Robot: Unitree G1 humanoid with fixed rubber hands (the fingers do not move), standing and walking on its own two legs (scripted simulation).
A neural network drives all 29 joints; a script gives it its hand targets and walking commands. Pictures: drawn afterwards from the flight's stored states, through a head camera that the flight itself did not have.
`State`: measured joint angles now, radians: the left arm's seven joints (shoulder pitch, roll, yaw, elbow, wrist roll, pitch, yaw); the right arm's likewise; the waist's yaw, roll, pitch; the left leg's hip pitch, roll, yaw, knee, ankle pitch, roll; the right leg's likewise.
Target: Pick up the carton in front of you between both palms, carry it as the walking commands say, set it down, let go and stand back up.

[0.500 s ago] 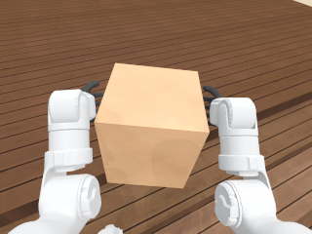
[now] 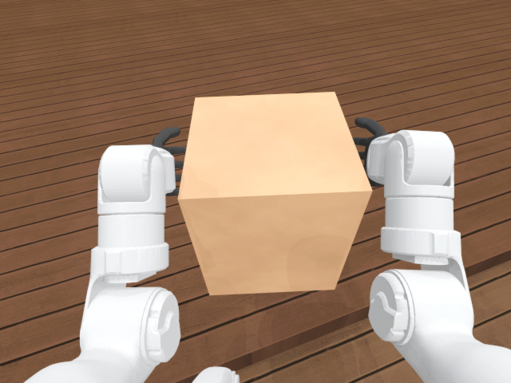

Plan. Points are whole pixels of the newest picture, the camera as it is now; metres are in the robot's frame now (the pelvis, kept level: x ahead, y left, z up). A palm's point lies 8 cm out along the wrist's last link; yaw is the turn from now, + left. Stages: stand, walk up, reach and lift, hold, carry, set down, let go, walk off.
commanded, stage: carry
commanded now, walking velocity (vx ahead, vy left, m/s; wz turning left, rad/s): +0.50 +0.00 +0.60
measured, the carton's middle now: (268, 198) +0.38 +0.00 +0.11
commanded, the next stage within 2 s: none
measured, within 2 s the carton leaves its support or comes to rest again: neither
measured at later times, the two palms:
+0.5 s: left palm (151, 15) +0.71 +0.23 +0.28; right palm out of the picture +0.76 -0.07 +0.30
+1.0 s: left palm out of the picture +1.01 +0.38 +0.43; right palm out of the picture +1.08 +0.09 +0.42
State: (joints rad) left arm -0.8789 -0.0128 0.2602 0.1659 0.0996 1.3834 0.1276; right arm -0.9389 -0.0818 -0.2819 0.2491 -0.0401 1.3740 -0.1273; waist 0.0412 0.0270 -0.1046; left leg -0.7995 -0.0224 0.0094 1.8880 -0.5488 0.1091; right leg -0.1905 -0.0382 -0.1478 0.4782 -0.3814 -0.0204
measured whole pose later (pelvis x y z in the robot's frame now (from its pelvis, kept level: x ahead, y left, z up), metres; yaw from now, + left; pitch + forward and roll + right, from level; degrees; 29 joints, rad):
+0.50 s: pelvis +0.35 +0.03 +0.13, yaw +12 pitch +5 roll -2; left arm -0.78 -0.06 0.32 -0.04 0.15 1.28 0.09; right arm -0.87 -0.03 -0.26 0.11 0.03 1.24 -0.19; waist -0.12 0.01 0.03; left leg -0.06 -0.08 -0.01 0.45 -0.30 0.15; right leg -0.94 0.02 -0.12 1.15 -0.40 -0.10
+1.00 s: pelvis +0.69 +0.15 +0.22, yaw +15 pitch +3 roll +1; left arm -0.95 0.03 0.26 0.44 0.09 1.32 0.12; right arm -0.92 -0.04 -0.31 0.39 -0.13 1.33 -0.09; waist -0.01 0.00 -0.17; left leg -0.50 -0.02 0.16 0.55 -0.10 0.09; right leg -0.10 -0.05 -0.06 0.77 -0.48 0.02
